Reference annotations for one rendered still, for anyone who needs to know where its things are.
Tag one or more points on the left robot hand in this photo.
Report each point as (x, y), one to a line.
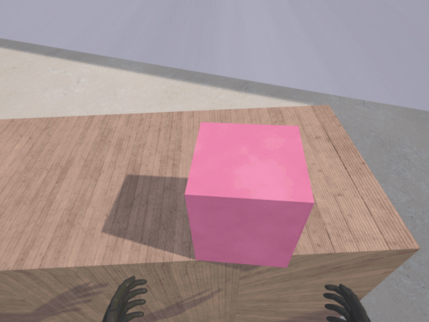
(119, 305)

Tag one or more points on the pedestal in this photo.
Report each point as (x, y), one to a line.
(89, 201)

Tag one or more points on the right robot hand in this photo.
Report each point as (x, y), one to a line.
(353, 310)

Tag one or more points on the carton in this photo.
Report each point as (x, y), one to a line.
(248, 194)

